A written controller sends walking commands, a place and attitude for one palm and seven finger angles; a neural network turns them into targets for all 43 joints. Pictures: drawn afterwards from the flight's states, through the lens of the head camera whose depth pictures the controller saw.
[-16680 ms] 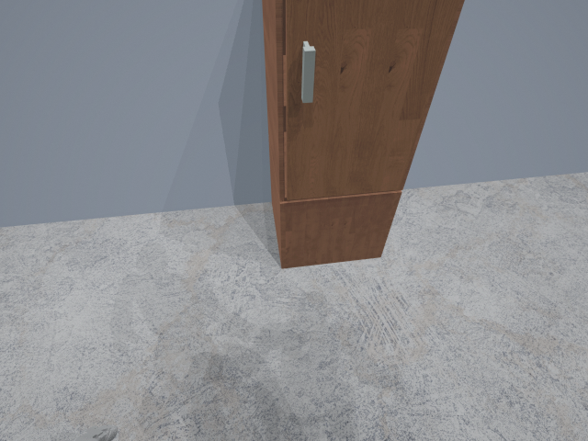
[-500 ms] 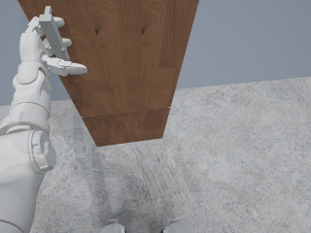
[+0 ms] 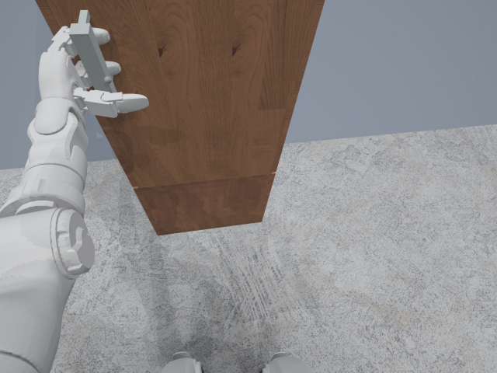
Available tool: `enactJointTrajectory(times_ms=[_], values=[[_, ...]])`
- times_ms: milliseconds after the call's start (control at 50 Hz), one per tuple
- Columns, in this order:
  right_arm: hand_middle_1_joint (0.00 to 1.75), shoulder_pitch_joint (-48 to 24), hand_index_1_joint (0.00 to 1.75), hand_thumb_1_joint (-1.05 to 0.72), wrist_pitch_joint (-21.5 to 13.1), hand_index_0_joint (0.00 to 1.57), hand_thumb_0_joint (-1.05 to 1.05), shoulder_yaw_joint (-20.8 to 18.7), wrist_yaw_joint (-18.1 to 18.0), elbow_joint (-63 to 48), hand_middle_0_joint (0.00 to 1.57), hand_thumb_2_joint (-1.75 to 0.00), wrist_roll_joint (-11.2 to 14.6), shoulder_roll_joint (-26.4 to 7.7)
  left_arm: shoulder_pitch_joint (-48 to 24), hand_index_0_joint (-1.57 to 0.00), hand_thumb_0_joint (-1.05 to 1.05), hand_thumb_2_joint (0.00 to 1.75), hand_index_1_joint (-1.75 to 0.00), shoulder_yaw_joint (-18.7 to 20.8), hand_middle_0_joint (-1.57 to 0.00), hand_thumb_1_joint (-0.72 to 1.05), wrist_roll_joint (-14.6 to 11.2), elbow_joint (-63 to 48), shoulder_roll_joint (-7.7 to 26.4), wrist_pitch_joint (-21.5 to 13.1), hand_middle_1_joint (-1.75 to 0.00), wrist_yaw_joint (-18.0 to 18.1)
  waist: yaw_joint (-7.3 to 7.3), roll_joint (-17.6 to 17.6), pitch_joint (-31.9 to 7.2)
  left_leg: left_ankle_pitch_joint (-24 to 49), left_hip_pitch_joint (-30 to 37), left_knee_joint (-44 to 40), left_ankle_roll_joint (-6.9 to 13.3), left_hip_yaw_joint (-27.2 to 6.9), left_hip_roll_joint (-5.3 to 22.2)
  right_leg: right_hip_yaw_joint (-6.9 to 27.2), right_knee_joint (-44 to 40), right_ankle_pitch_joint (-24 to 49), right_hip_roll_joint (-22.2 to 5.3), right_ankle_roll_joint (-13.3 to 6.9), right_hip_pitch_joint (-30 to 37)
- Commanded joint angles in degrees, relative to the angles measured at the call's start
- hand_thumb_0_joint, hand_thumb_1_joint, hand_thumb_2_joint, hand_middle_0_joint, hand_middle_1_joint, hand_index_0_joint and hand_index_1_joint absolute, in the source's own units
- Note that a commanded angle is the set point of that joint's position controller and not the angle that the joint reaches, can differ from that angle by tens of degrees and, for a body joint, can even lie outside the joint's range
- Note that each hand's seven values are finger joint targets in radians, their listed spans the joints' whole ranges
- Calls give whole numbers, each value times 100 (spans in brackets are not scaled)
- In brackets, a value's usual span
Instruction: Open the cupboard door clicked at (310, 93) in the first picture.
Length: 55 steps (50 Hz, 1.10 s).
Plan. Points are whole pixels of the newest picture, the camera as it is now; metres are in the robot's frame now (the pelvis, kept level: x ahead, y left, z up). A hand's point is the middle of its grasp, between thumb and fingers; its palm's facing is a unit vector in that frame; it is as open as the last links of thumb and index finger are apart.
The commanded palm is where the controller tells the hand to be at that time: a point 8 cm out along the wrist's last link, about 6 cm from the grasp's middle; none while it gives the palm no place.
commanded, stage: close the thumb around the handle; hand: left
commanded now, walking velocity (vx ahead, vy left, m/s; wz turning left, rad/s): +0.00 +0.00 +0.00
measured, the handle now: (97, 58) +0.59 +0.18 +0.13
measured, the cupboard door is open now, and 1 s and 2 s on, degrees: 0 8 32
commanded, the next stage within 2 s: pull the door open along its arc in 0.50 s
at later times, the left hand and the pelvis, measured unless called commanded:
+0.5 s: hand (109, 82) +0.53 +0.15 +0.14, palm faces +0.05 -1.00 +0.01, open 6.0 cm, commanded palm +0.51 +0.20 +0.13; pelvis +0.00 +0.00 +0.00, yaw +0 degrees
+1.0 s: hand (114, 107) +0.48 +0.14 +0.13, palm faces +0.03 -1.00 +0.01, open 6.3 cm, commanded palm +0.42 +0.19 +0.13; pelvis +0.01 -0.01 +0.01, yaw -1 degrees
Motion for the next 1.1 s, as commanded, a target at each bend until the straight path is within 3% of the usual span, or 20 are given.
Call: enactJointTrajectory(times_ms=[0,100,160,200,220,280,360,420,460,520,580,600,660,820,920,980,1020,1040,1060,1080], values=[[30,1031,30,-90,-72,20,0,-395,-46,-189,20,-90,-8,-1040,-2992,-34,0,56,-127,-32,-34,12,-59,-1334,1137,-426,-127,40,-149,470,-2508,2195,2689,-219,151,-371,-235,33,-482,2184,224,-11,154],[30,1012,30,-90,-63,20,0,-403,-32,-222,20,-90,-22,-1037,-2780,-36,0,68,-130,228,-36,40,-50,-1546,1406,-496,-130,83,14,640,-2748,2451,2749,-220,134,-345,-253,43,-421,2427,223,-29,389],[30,960,30,-90,-43,20,0,-401,-10,-231,20,-90,4,-1006,-2655,-38,0,76,-131,-72,-38,56,-38,-1406,1026,-435,-131,51,-36,473,-2471,2257,2678,-269,124,-334,-238,11,-481,2275,231,-10,273],[30,972,30,-90,-42,20,0,-402,-33,-240,20,-90,4,-1045,-2694,-38,0,80,-133,159,-38,68,-98,-1467,1279,-440,-133,67,-5,423,-2522,2214,2618,-286,150,-318,-263,43,-494,2328,233,-21,432],[30,939,30,-90,-44,20,0,-411,-39,-246,20,-90,18,-1033,-2727,-39,0,83,-133,148,-39,73,-93,-1522,1288,-447,-133,50,-7,474,-2603,2204,2641,-288,141,-295,-261,63,-502,2354,217,-4,443],[30,906,30,-90,-59,20,0,-401,-47,-232,20,-90,26,-1012,-2704,-40,0,90,-135,-4,-40,90,-53,-1388,1143,-448,-135,44,-51,442,-2300,1968,2543,-312,133,-311,-242,41,-533,2094,215,-6,269],[30,905,30,-90,-87,20,0,-390,-66,-196,20,-90,23,-1042,-2917,-40,0,90,-135,52,-40,90,-58,-1328,1288,-460,-135,64,-121,388,-2321,1819,2455,-304,157,-310,-256,90,-553,2024,199,15,277],[30,898,30,-90,-96,20,0,-378,-85,-227,20,-90,25,-1050,-2757,-40,0,90,-135,226,-40,90,-52,-1282,1508,-472,-135,39,-27,496,-2507,1953,2483,-281,146,-302,-254,103,-500,2141,181,0,366],[30,898,30,-90,-106,20,0,-365,-70,-220,20,-90,23,-1025,-2909,-40,0,90,-135,-26,-40,90,-59,-1224,1199,-448,-135,45,-126,424,-2312,1856,2442,-302,147,-313,-258,79,-533,2038,197,15,266],[30,907,30,-90,-108,20,0,-379,-78,-238,20,-90,19,-1042,-2873,-40,0,90,-135,147,-40,90,-46,-1370,1428,-510,-135,57,-37,509,-2599,1980,2526,-265,148,-309,-265,110,-488,2161,188,6,376],[30,899,30,-90,-110,20,0,-385,-68,-233,20,-90,13,-1039,-2869,-40,0,90,-135,126,-40,90,-89,-1441,1363,-504,-135,32,-51,468,-2583,1971,2511,-271,145,-292,-263,100,-507,2200,200,15,420],[30,938,30,-90,-109,20,0,-379,-77,-202,20,-90,9,-1032,-3057,-40,0,90,-135,71,-40,90,-89,-1473,1316,-534,-135,47,-124,360,-2563,2013,2505,-260,160,-314,-265,93,-498,2249,206,11,434],[30,872,30,-90,-108,20,0,-399,-65,-269,20,-90,24,-1027,-2581,-40,0,90,-135,83,-40,90,-90,-1524,1258,-529,-135,14,45,587,-2654,2059,2625,-286,134,-278,-261,93,-497,2235,201,-10,430],[30,608,30,-90,-39,20,0,-452,-22,-553,20,-90,99,-958,-1120,-40,0,90,-135,142,-40,90,-338,-2320,933,-483,-135,-68,455,309,-2785,2482,2731,-420,144,-129,-309,61,-503,2907,221,-32,1134],[30,225,30,-90,-17,20,0,-453,-3,-804,20,-90,213,-863,227,-40,0,90,-135,-50,-40,90,-537,-3246,492,-267,-135,-35,699,167,-2416,2646,2721,-614,162,-1,-336,47,-596,3306,197,-33,1575],[30,-40,30,-90,-65,20,0,-465,14,-956,20,-90,253,-802,1004,-40,0,90,-135,-223,-40,90,-678,-4024,133,-136,-135,32,832,-109,-2285,2598,2763,-751,171,66,-355,39,-679,3452,171,-13,1863],[30,-267,30,-90,-119,20,0,-458,31,-1068,20,-90,283,-731,1694,-40,0,90,-135,-343,-40,90,-727,-4614,-119,-75,-135,94,964,64,-2261,2811,2920,-793,165,120,-369,45,-680,3652,136,-17,2012],[30,-350,30,-90,-140,20,0,-446,38,-1091,20,-90,292,-700,1852,-40,0,90,-135,-481,-40,90,-757,-4829,-312,-12,-135,137,948,-79,-2125,2770,2935,-828,162,120,-365,14,-707,3659,137,-6,2018],[30,-520,30,-90,-185,20,0,-443,43,-1120,20,-90,305,-599,1940,-40,0,90,-135,-165,-40,90,-947,-5185,-477,72,-135,546,1165,-210,-2045,2646,2848,-894,121,134,-361,-29,-778,3454,145,4,2066],[30,-682,30,-90,-226,20,0,-415,66,-1145,20,-90,297,-549,2207,-40,0,90,-135,-335,-40,90,-915,-5393,-790,193,-135,879,1191,-94,-1838,2476,2814,-969,89,168,-380,-35,-823,3298,139,-4,2079]])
